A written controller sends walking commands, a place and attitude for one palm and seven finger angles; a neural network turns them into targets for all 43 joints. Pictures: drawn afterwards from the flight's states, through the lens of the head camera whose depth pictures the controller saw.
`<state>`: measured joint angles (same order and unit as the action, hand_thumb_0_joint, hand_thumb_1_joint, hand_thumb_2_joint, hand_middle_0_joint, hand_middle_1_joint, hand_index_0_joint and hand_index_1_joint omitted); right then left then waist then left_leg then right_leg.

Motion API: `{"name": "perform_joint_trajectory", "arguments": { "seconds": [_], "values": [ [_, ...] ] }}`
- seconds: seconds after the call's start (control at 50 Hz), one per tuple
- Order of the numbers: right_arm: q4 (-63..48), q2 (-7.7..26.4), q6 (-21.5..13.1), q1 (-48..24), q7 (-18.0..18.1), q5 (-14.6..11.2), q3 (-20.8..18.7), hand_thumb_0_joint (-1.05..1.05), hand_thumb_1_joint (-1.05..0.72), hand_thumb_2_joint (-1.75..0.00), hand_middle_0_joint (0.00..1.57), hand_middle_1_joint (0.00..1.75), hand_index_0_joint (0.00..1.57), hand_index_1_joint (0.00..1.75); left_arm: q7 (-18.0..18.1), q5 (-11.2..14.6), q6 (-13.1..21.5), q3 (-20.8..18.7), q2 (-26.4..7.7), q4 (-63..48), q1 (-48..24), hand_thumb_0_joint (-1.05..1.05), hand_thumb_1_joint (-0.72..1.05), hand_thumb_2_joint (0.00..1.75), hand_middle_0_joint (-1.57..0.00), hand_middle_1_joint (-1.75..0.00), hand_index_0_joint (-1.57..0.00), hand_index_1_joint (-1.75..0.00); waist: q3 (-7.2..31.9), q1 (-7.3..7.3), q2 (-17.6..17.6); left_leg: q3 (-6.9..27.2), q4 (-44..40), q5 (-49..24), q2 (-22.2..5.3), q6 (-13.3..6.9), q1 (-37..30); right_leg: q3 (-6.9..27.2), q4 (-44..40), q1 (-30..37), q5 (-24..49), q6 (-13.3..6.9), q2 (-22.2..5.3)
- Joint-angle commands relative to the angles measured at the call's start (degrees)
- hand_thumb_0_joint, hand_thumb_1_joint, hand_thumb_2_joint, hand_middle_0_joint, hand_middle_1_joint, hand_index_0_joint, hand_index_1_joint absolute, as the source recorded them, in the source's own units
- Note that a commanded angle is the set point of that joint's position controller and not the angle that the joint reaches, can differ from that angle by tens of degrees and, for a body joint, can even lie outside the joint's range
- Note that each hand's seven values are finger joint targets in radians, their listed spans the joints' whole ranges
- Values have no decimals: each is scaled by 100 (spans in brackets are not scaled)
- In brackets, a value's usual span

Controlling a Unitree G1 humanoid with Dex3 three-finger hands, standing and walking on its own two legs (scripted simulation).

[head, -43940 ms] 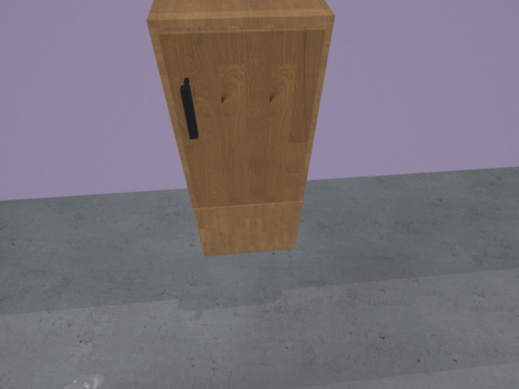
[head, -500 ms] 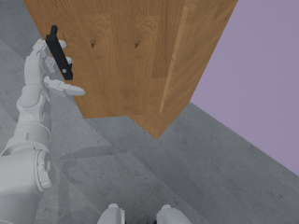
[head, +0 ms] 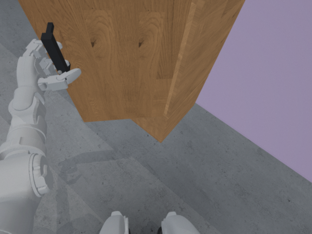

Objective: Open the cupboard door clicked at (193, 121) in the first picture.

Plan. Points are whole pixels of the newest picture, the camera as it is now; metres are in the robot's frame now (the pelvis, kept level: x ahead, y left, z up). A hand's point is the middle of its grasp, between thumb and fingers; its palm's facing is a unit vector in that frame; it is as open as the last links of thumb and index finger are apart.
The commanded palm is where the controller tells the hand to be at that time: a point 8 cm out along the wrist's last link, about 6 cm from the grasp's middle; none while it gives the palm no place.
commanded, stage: close the thumb around the handle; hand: left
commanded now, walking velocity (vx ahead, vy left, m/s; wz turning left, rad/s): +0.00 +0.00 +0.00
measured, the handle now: (59, 54) +0.55 +0.21 +0.09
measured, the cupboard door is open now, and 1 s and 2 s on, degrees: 47 69 94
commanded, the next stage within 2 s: pull the door open along its arc in 0.30 s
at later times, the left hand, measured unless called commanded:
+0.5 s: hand (65, 72) +0.50 +0.19 +0.08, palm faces +0.06 -1.00 +0.01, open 6.2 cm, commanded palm +0.46 +0.23 +0.09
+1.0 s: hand (86, 111) +0.38 +0.13 +0.09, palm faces +0.30 -0.95 +0.09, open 6.3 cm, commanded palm +0.33 +0.18 +0.09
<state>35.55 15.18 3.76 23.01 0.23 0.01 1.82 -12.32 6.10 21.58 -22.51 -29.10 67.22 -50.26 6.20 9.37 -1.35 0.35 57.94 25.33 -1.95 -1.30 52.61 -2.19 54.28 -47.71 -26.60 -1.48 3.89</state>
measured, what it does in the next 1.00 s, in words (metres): stands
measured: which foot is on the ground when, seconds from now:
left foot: down 0.00-1.00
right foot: down 0.00-1.00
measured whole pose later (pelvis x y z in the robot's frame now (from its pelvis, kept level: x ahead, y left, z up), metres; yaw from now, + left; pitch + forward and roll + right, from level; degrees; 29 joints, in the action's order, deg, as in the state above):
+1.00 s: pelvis +0.01 +0.00 +0.01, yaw +0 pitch +14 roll -1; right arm 31.3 12.4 1.9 16.2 -3.1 1.7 -0.1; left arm 16.9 5.4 16.4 -5.3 -1.3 21.0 -12.5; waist 8.3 2.7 -1.5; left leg -1.6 52.9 25.4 -0.7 -1.5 41.1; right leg -0.2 51.2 -37.5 -27.3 -1.1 2.7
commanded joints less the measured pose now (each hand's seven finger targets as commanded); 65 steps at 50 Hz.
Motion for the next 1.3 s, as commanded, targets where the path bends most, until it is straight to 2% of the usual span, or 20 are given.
{"name": "perform_joint_trajectory", "arguments": {
  "seconds": [0.0, 0.08, 0.16, 0.24, 0.34, 0.38, 0.42, 0.48, 0.56, 0.78, 0.8, 0.82, 0.84, 0.88, 0.94, 1.02, 1.04, 1.1, 1.14, 1.28],
  "values": [
    [-291, 1027, -80, 874, 86, -10, -373, 0, -90, -90, 20, 30, 20, 30, -34, 86, 457, -129, -1395, -1306, -2539, 0, 68, 80, -38, -133, -38, -133, 2622, 1, -653, 215, -446, -2274, 78, -84, -2279, 171, -616, 695, 2267, 55, 1],
    [-285, 1031, -63, 873, 59, 2, -386, 0, -90, -90, 20, 30, 20, 30, -52, 136, 480, -145, -1352, -1370, -2418, 0, 90, 90, -40, -135, -40, -135, 2706, -23, -669, 238, -437, -2494, 67, -67, -2425, 132, -586, 688, 2389, 51, 21],
    [-315, 1036, -10, 874, 76, -11, -378, 0, -90, -90, 20, 30, 20, 30, 35, 127, 377, -268, -1438, -1281, -2409, 0, 90, 90, -40, -135, -40, -135, 2568, -47, -654, 257, -488, -2480, 51, -57, -2415, 92, -587, 576, 2284, 50, 18],
    [-354, 1021, -20, 880, 48, 36, -370, 0, -90, -90, 20, 30, 20, 30, 224, 31, 399, -177, -1281, -1279, -2446, 0, 90, 90, -40, -135, -40, -135, 2476, -18, -601, 286, -487, -2432, 60, -56, -2425, 63, -576, 464, 2131, 39, 18],
    [-395, 1026, -16, 847, 37, 35, -365, 0, -90, -90, 20, 30, 20, 30, 250, 1, 473, -242, -1359, -1270, -2383, 0, 90, 90, -40, -135, -40, -135, 2472, -36, -554, 258, -499, -2310, 73, -55, -2335, 77, -578, 559, 2105, 36, 15],
    [-424, 1034, -6, 820, 49, 27, -365, 0, -90, -90, 20, 30, 20, 30, 241, -5, 485, -354, -1518, -1254, -2268, 0, 90, 90, -40, -135, -40, -135, 2611, -110, -517, 216, -500, -2275, 87, -59, -2242, 129, -584, 750, 2183, 52, 7],
    [-414, 956, -42, 767, 9, 25, -374, 0, -90, -90, 20, 30, 20, 30, 218, 74, 488, 182, -743, -1372, -2450, 0, 90, 90, -40, -135, -40, -135, 2514, 33, -489, 247, -510, -2158, 68, -46, -2375, 66, -612, 522, 2039, 57, 25],
    [-441, 999, -48, 768, -16, 37, -410, 0, -90, -90, 20, 30, 20, 30, 280, 84, 552, 42, -868, -1583, -2076, 0, 90, 90, -40, -135, -40, -135, 2771, -148, -616, 263, -536, -2372, 66, -14, -2563, 56, -557, 613, 2115, 23, 19],
    [-560, 962, -12, 686, -74, 1, -432, 0, -90, -90, 20, 30, 20, 30, 303, 140, 529, 135, -626, -1961, -1358, 0, 90, 90, -40, -135, -40, -135, 2844, -313, -539, 226, -603, -2621, 69, -1, -2682, 15, -562, 824, 2330, 4, 37],
    [-1079, 740, -175, 70, -192, -181, -491, 0, -90, -90, 20, 30, 20, 30, 494, 537, 173, 833, 600, -4512, 1865, 0, 90, 90, -40, -135, -40, -135, 2286, -717, -214, 14, -974, -3119, 80, -19, -2821, -21, -782, 1649, 3005, 32, 7],
    [-1083, 555, -252, -185, -187, -109, -463, 0, -90, -90, 20, 30, 20, 30, 1335, 949, 86, 9, 749, -4918, 1784, 0, 90, 90, -40, -135, -40, -135, 2200, -1223, -142, -37, -1069, -2993, 118, 51, -2502, -107, -804, 1833, 2864, 34, -6],
    [-1104, 547, -322, -256, -217, -71, -444, 0, -90, -90, 20, 30, 20, 30, 1757, 773, -7, 531, 1211, -5053, 2169, 0, 90, 90, -40, -135, -40, -135, 2035, -997, -179, -71, -1073, -2821, 125, 67, -2535, -114, -801, 1779, 2784, 55, -1],
    [-1077, 551, -370, -261, -230, -28, -443, 0, -90, -90, 20, 30, 20, 30, 2122, 647, -24, 467, 1189, -5218, 2348, 0, 90, 90, -40, -135, -40, -135, 1940, -1005, 128, -27, -1057, -2754, 126, 71, -2391, -147, -771, 1844, 2745, 47, -13],
    [-1085, 490, -398, -402, -284, 77, -438, 0, -90, -90, 20, 30, 20, 30, 2739, 319, -48, 742, 1547, -5631, 2663, 0, 90, 90, -40, -135, -40, -135, 1996, -1009, 34, -46, -1048, -2746, 137, 85, -2439, -120, -706, 1875, 2784, 46, -68],
    [-1077, 426, -380, -579, -312, 216, -439, 0, -90, -90, 20, 30, 20, 30, 3576, -167, -159, 1149, 1988, -5933, 2813, 0, 90, 90, -40, -135, -40, -135, 1895, -966, 192, -14, -991, -2613, 134, 88, -2417, -97, -689, 1852, 2678, 31, -119],
    [-1100, 293, -296, -926, -334, 339, -426, 0, -90, -90, 20, 30, 20, 30, 4518, -870, -442, 1953, 2784, -6240, 2783, 0, 90, 90, -40, -135, -40, -135, 1850, -910, 24, 1, -988, -2264, 164, 99, -2447, -86, -704, 1773, 2371, 0, -202],
    [-1101, 294, -274, -932, -319, 368, -439, 0, -90, -90, 20, 30, 20, 30, 4623, -1006, -526, 2121, 2858, -6222, 2874, 0, 90, 90, -40, -135, -40, -135, 1834, -829, 286, 11, -952, -2206, 158, 71, -2432, -59, -770, 1785, 2386, 8, -194],
    [-1151, 231, -189, -1091, -254, 377, -454, 0, -90, -90, 20, 30, 20, 30, 4688, -1218, -677, 2654, 3238, -6551, 2920, 0, 90, 90, -40, -135, -40, -135, 1836, -759, 313, -12, -977, -2145, 168, 60, -2560, -4, -864, 1912, 2511, -8, -255],
    [-1206, 207, -160, -1180, -203, 372, -441, 0, -90, -90, 20, 30, 20, 30, 4630, -1242, -747, 2913, 3416, -6632, 3252, 0, 90, 90, -40, -135, -40, -135, 1704, -737, 487, -15, -1001, -2025, 172, 40, -2556, 51, -993, 1989, 2510, 2, -277],
    [-1346, 54, -246, -1473, -108, 343, -352, 0, -90, -90, 20, 30, 20, 30, 4521, -1196, -831, 3501, 3875, -7226, 4138, 0, 90, 90, -40, -135, -40, -135, 1387, -774, 527, 4, -1102, -1743, 226, 38, -2608, 157, -1230, 2211, 2678, 79, -429]
  ]
}}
